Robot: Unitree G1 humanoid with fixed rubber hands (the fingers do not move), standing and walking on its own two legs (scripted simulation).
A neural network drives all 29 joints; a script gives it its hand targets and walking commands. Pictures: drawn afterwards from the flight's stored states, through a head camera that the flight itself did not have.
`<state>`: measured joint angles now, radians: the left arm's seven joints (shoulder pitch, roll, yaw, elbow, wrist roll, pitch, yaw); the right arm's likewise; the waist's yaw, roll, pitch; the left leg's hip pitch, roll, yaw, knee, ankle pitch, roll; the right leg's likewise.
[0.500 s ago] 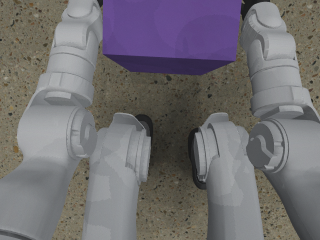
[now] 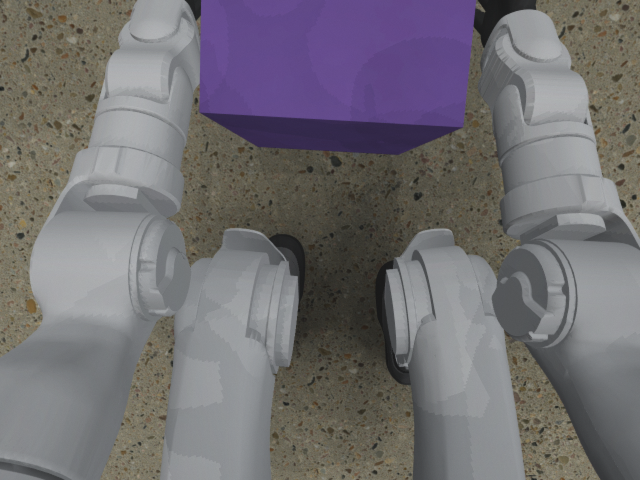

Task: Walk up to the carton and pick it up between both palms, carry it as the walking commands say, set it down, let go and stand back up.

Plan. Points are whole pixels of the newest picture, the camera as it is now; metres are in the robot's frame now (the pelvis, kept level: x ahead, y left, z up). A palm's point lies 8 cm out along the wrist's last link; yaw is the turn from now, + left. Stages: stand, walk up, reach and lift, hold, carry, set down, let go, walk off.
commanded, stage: set down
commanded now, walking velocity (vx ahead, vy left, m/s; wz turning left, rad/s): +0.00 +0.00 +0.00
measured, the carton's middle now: (335, 37) +0.53 +0.02 -0.23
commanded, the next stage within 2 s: none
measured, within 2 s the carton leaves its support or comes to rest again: rests again in 0.44 s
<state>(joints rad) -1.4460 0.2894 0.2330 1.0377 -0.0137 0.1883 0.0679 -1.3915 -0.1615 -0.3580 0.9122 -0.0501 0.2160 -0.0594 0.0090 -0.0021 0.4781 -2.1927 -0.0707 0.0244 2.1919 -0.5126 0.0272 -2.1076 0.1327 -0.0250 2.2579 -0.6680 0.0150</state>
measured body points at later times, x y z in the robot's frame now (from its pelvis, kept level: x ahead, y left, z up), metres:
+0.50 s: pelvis +0.00 +0.00 +0.00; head +0.36 +0.01 +0.25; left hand +0.55 +0.18 -0.18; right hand +0.54 -0.13 -0.18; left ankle +0.14 +0.10 -0.33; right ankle +0.10 -0.11 -0.33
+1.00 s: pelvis +0.00 +0.00 +0.01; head +0.37 +0.00 +0.25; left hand +0.57 +0.20 -0.14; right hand +0.55 -0.16 -0.15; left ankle +0.14 +0.10 -0.33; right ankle +0.10 -0.11 -0.33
